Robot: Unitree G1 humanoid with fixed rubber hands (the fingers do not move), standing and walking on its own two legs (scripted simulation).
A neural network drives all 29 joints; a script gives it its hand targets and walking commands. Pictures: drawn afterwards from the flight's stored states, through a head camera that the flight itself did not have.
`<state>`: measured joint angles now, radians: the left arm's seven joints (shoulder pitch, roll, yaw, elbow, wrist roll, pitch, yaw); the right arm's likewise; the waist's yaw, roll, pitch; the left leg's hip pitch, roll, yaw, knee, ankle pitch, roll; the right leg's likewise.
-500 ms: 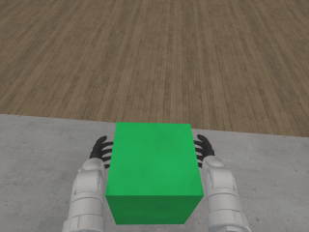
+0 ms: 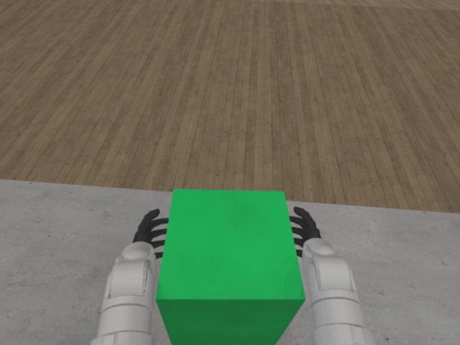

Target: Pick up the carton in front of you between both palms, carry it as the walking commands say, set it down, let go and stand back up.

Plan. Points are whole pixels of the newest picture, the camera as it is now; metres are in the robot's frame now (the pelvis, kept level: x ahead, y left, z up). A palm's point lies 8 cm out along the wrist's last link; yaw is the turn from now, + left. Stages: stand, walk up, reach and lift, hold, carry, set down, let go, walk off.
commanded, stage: hold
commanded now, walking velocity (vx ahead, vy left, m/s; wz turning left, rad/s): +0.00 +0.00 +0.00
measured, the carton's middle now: (226, 270) +0.29 +0.00 -0.04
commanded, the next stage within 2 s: carry in 0.94 s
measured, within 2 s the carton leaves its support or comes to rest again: neither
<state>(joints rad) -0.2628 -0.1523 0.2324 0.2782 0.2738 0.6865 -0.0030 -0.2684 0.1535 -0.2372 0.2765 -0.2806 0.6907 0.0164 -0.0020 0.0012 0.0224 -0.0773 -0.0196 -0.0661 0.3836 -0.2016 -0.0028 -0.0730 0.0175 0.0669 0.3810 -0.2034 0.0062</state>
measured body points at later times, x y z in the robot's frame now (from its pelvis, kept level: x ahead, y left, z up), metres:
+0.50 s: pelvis -0.02 +0.00 +0.00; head -0.06 +0.00 +0.45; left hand +0.29 +0.15 +0.04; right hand +0.29 -0.15 +0.04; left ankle +0.01 +0.12 -0.74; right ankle +0.01 -0.13 -0.74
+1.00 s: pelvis +0.00 +0.00 +0.00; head -0.05 +0.00 +0.45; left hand +0.30 +0.15 +0.04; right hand +0.30 -0.15 +0.04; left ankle +0.01 +0.12 -0.74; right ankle +0.01 -0.13 -0.74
